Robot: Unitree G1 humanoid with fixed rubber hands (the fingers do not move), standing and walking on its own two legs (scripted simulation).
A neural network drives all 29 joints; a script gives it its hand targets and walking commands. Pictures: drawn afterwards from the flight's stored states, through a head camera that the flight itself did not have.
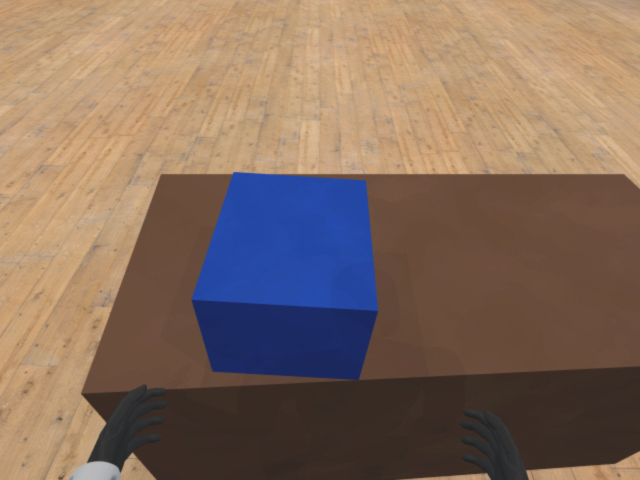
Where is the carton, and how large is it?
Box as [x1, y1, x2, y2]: [192, 172, 377, 379]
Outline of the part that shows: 233,172 192,297 193,306 212,370 227,372 358,379 377,312 365,180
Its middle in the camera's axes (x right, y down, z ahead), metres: -0.04 +0.06 +0.66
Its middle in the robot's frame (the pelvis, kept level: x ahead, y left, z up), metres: +0.47 +0.04 -0.03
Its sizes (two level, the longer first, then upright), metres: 0.283 0.239 0.195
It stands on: a pedestal, 0.65 m high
